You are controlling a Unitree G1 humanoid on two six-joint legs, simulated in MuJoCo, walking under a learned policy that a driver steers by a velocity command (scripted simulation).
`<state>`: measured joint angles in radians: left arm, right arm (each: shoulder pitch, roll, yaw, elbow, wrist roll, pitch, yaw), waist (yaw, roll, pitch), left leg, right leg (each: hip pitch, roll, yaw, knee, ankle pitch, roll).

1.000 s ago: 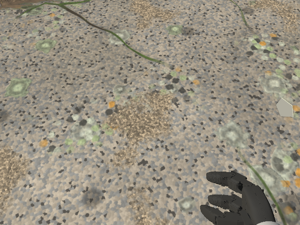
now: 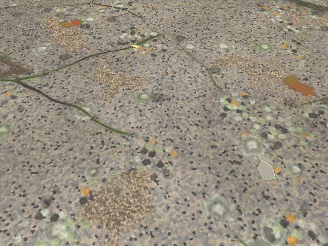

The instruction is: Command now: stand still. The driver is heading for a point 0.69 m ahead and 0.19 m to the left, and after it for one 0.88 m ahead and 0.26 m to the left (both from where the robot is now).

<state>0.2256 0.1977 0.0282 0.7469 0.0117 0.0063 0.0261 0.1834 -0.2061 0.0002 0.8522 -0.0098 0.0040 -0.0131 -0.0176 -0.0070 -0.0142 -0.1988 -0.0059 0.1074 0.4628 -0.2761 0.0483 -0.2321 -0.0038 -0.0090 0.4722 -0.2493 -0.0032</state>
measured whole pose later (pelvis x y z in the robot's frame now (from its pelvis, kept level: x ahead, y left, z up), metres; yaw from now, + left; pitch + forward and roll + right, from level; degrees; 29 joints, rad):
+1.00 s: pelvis +0.39 +0.02 -0.01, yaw +17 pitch +2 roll +1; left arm 0.32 0.24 0.01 0.83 -0.02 -0.15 0.01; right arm 0.24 -0.26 -0.07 0.86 0.02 -0.07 0.02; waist -0.01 0.00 -0.01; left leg -0.41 -0.12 -0.03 0.56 -0.18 0.09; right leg -0.38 -0.03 0.03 1.34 -0.38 0.03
